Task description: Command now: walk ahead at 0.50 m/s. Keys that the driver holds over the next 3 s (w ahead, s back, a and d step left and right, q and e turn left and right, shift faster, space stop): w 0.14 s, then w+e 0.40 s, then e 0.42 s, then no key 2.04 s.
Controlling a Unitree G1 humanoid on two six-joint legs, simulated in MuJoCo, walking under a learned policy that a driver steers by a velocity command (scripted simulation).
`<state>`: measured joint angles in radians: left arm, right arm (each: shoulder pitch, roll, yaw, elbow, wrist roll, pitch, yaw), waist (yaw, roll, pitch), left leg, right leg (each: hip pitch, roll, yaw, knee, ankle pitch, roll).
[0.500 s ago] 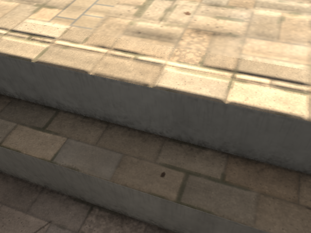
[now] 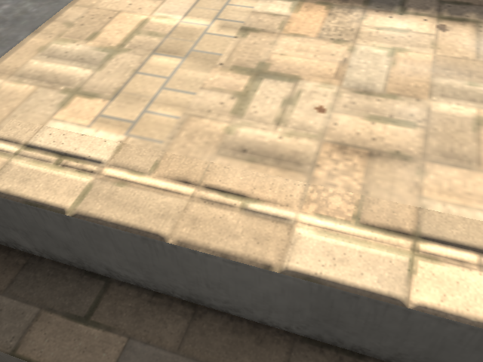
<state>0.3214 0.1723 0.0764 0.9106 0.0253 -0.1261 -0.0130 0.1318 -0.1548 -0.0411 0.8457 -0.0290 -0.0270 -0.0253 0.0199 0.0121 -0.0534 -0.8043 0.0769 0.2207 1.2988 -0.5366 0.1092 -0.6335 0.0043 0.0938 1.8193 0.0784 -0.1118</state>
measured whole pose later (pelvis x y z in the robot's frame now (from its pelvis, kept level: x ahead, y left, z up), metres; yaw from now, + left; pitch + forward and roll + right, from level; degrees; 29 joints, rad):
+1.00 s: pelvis +0.40 -0.02 +0.36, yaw -22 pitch +9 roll +3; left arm 0.48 0.13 0.00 1.05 0.04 -0.13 -0.14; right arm -0.23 -0.10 0.07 0.73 -0.04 0.01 0.03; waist 0.06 -0.08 -0.18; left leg -1.20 0.02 0.11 1.49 -0.44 0.07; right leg -0.16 0.00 0.23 0.31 -0.18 -0.05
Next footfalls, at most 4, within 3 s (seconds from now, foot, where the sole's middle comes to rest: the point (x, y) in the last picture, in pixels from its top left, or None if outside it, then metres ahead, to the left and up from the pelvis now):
0.50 right None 0.29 -0.12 -0.44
0.96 left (262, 211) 0.62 0.01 -0.22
1.40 right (382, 242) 0.55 -0.21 -0.22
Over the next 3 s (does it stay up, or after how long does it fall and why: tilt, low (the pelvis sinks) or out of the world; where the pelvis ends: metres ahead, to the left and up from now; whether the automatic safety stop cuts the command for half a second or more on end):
stays up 0.58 -0.07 0.56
